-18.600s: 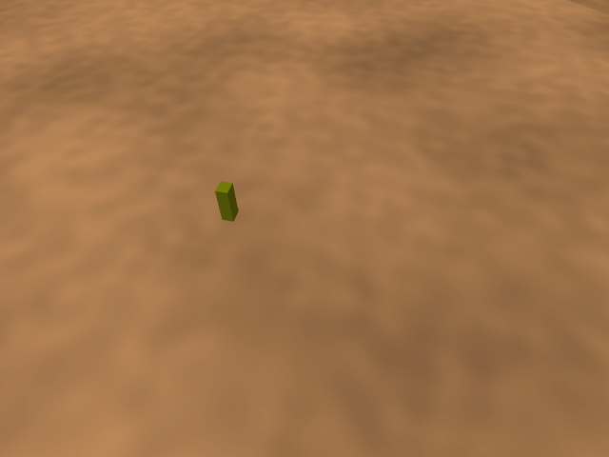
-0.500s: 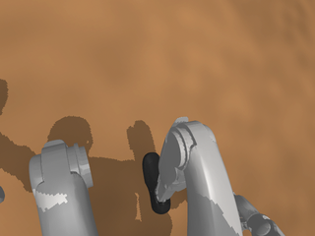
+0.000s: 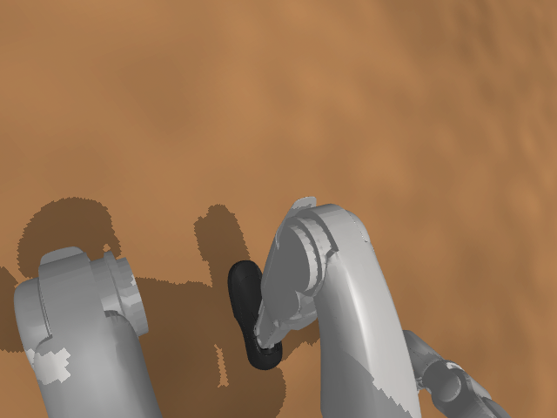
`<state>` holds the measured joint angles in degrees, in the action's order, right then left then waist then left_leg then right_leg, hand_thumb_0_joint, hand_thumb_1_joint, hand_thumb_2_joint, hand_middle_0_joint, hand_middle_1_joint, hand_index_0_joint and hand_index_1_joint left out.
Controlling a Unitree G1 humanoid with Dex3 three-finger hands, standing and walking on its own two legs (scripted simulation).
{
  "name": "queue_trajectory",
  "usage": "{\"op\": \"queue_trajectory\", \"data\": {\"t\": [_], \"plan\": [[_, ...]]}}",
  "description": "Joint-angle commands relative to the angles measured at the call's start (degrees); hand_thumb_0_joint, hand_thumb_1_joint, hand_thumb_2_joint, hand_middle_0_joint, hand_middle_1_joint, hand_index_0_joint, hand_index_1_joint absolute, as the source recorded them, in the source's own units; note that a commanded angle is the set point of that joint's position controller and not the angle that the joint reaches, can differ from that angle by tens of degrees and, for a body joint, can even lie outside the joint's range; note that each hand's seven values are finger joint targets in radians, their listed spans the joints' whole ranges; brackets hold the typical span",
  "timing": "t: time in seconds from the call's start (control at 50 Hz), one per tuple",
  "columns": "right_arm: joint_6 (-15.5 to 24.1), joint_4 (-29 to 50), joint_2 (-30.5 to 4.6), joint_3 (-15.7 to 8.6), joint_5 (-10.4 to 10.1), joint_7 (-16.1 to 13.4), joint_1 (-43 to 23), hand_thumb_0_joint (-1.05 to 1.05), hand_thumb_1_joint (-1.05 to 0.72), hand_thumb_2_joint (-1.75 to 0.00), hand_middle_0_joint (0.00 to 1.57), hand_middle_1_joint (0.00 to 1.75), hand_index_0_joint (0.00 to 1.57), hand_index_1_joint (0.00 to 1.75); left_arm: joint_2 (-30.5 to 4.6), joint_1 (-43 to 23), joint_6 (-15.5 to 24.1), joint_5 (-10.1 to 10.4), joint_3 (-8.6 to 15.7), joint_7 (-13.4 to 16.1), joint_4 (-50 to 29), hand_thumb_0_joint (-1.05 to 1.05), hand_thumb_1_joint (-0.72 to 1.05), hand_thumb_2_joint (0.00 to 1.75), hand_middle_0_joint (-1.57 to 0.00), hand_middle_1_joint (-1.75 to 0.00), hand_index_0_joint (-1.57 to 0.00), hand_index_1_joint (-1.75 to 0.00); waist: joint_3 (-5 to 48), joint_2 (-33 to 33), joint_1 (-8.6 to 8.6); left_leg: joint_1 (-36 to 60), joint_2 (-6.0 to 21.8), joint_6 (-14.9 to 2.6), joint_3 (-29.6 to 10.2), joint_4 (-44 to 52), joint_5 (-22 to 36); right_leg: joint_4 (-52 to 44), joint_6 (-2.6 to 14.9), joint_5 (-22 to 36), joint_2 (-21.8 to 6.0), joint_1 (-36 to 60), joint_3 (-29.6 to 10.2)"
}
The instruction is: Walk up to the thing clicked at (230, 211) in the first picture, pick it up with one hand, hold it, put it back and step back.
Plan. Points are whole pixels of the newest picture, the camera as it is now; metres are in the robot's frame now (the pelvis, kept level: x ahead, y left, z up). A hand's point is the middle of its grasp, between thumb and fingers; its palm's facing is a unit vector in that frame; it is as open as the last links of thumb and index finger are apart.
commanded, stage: lower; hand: left
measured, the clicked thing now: out of the picture +0.46 +0.36 -0.17
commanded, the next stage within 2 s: loosen in 0.52 s
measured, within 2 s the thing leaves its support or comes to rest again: neither
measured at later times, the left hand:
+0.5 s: hand out of the picture +0.46 +0.37 -0.16, palm faces +0.58 -0.81 -0.09, open 10.3 cm
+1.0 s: hand out of the picture +0.46 +0.38 -0.16, palm faces +0.59 -0.80 -0.07, open 10.0 cm
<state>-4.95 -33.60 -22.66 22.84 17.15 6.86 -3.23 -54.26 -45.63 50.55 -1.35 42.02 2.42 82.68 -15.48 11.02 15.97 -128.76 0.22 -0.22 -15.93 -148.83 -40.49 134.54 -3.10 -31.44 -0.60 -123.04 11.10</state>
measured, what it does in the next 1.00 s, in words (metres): stands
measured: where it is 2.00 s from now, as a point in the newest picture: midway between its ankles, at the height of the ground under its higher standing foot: (195, 369)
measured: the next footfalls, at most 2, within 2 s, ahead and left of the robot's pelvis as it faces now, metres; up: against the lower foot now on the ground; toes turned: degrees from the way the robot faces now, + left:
none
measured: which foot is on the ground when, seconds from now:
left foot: down 0.00-1.00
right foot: down 0.00-1.00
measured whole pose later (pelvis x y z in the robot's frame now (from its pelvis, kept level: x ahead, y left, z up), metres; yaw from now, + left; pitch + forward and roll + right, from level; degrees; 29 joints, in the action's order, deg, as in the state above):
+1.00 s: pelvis -0.01 +0.01 +0.00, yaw -2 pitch +15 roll -18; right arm -5.2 -30.4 -22.8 28.6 19.6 6.2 -7.6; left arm -59.4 -45.9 54.1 -0.5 40.8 3.7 85.9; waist -18.4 14.7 15.9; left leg -127.3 0.9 -0.9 -18.9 -150.4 -40.9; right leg 133.3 -4.0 -30.3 0.9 -120.3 13.4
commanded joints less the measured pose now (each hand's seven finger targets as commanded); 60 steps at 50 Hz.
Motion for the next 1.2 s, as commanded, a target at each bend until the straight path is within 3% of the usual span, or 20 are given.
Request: {"op": "queue_trajectory", "data": {"t": [0.0,0.04,0.14,0.3,0.36,0.46,0.6,0.68,0.72,0.84,0.9,1.18], "plan": [[-0.61,0.15,-19.88,-5.22,0.48,-0.84,6.21,0.0,-0.86,-0.89,0.2,0.3,0.2,0.3,-18.07,-13.71,5.77,0.7,0.81,0.22,-10.11,0.0,0.24,1.45,-1.3,-1.61,-1.33,-1.59,36.74,-30.4,4.36,23.83,3.65,1.09,2.65,19.4,9.15,-7.79,3.23,6.72,2.48,19.53,4.73],[-0.69,0.36,-20.18,-4.81,0.62,-0.88,5.59,0.0,-0.86,-0.89,0.2,0.3,0.2,0.3,-20.06,-14.11,6.03,0.12,1.1,0.65,-10.26,0.0,0.24,1.44,-1.3,-1.61,-1.34,-1.59,35.93,-31.56,4.22,24.05,3.79,1.33,2.29,19.89,8.82,-7.5,3.36,6.24,2.42,18.88,5.07],[-0.87,1.07,-20.4,-4.13,1.03,-0.96,4.61,0.0,-0.86,-0.89,0.2,0.3,0.2,0.3,-19.39,-13.54,6.51,0.39,0.56,0.63,-9.3,0.0,0.24,1.45,-1.32,-1.62,-1.36,-1.61,35.07,-31.3,4.93,24.43,3.98,1.45,1.62,20.16,7.77,-7.58,3.17,5.82,2.64,18.77,5.84],[-0.73,1.48,-20.54,-3.16,1.39,-1.13,3.95,0.0,-0.86,-0.89,0.2,0.3,0.2,0.3,-20.69,-12.84,6.7,0.67,0.85,1.15,-8.8,0.0,0.22,1.45,-1.31,-1.62,-1.35,-1.6,35.28,-31.24,4.67,24.5,4.27,1.43,1.62,19.21,10.54,-7.5,3.03,7.97,3.04,20.82,5.81],[-0.9,1.21,-20.74,-2.74,1.88,-1.17,4.0,0.0,-0.86,-0.89,0.2,0.3,0.2,0.3,-20.41,-12.74,6.91,0.3,0.23,1.16,-7.83,0.0,0.24,1.46,-1.33,-1.64,-1.37,-1.62,35.09,-31.74,5.32,26.03,4.5,1.71,1.12,19.22,11.74,-7.31,2.92,8.95,3.16,20.78,6.45],[-1.0,1.57,-20.75,-2.26,2.02,-1.29,2.5,0.0,-0.86,-0.89,0.2,0.3,0.2,0.3,-21.45,-12.41,7.48,0.49,0.37,1.11,-7.78,0.0,0.23,1.45,-1.32,-1.62,-1.36,-1.61,34.25,-31.46,4.87,24.67,4.46,1.57,1.31,18.83,9.83,-7.38,2.94,7.64,3.44,20.61,6.68],[-1.18,2.18,-20.99,-1.62,2.22,-1.39,1.45,0.0,-0.85,-0.89,0.2,0.3,0.2,0.3,-21.11,-11.9,7.72,0.34,-0.45,1.3,-6.19,0.0,0.24,1.48,-1.32,-1.64,-1.37,-1.63,32.06,-31.04,5.71,24.51,4.77,1.69,0.48,19.36,8.85,-7.34,2.95,6.78,3.48,19.67,7.32],[-0.96,2.31,-21.06,-1.39,2.43,-1.41,1.1,0.0,-0.86,-0.88,0.2,0.3,0.2,0.3,-21.48,-13.13,8.38,1.13,0.18,1.5,-8.06,0.0,0.1,1.16,-1.26,-1.45,-1.31,-1.4,33.98,-31.71,5.46,26.46,4.98,1.89,0.16,19.09,10.25,-7.13,2.81,7.86,3.57,20.25,7.29],[-0.92,2.4,-20.87,-1.12,2.48,-1.37,1.31,0.0,-0.86,-0.88,0.2,0.3,0.2,0.3,-21.26,-12.75,8.79,1.62,0.4,1.53,-7.36,0.0,0.06,1.11,-1.24,-1.42,-1.3,-1.38,34.35,-31.38,5.74,25.95,4.8,1.72,0.41,18.85,10.78,-7.41,2.7,8.46,3.76,21.77,7.35],[-0.83,2.43,-21.08,-1.07,2.59,-1.53,0.56,0.0,-0.86,-0.88,0.2,0.3,0.2,0.3,-21.76,-13.65,8.69,1.1,-0.74,1.17,-7.5,0.0,0.06,1.08,-1.23,-1.37,-1.28,-1.34,32.12,-32.12,5.87,25.07,4.92,1.8,0.21,19.71,8.36,-7.58,2.91,6.51,3.78,19.78,7.68],[-0.88,2.68,-21.07,-1.07,2.53,-1.52,0.26,0.0,-0.86,-0.88,0.2,0.3,0.2,0.3,-21.97,-12.86,8.51,1.21,-0.36,1.33,-7.17,0.0,0.08,1.06,-1.19,-1.34,-1.25,-1.3,32.5,-32.11,5.24,25.33,4.9,1.87,0.15,19.58,8.8,-7.45,2.88,6.92,3.82,19.93,7.67],[-1.11,2.52,-21.02,-1.2,2.6,-1.31,0.66,0.0,-0.85,-0.88,0.2,0.3,0.2,0.3,-20.2,-12.76,8.17,0.91,-1.25,1.71,-7.6,0.0,0.14,1.06,-1.18,-1.31,-1.23,-1.28,32.76,-33.15,5.77,27.64,5.16,2.39,-0.84,20.29,11.38,-6.84,2.96,8.5,3.74,19.27,8.24]]}}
